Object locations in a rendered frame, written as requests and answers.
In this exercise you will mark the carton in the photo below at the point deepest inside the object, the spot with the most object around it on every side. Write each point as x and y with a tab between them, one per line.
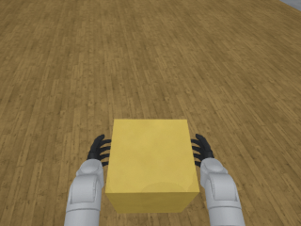
151	166

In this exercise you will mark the robot left forearm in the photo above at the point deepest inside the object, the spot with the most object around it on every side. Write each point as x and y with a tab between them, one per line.
85	195

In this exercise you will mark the robot right hand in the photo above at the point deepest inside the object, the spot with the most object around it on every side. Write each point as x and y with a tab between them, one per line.
204	149

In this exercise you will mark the robot right forearm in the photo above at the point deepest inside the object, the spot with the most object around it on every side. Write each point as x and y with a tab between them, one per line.
221	194

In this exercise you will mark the robot left hand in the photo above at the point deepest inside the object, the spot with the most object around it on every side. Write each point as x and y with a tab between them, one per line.
96	150

